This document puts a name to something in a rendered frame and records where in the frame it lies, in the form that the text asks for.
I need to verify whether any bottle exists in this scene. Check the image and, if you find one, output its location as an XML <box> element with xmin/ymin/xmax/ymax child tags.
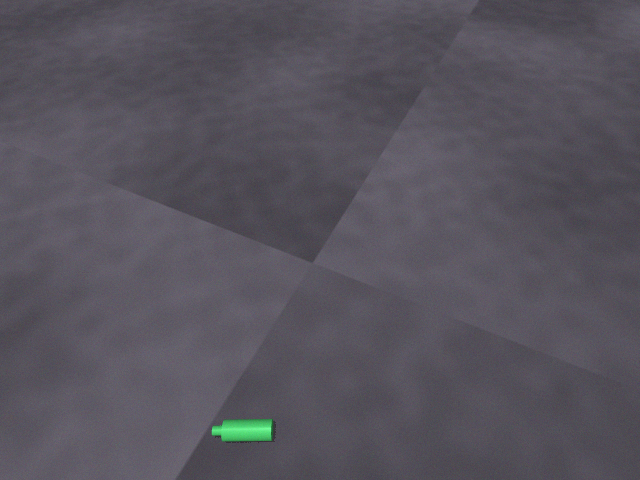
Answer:
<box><xmin>212</xmin><ymin>419</ymin><xmax>273</xmax><ymax>442</ymax></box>

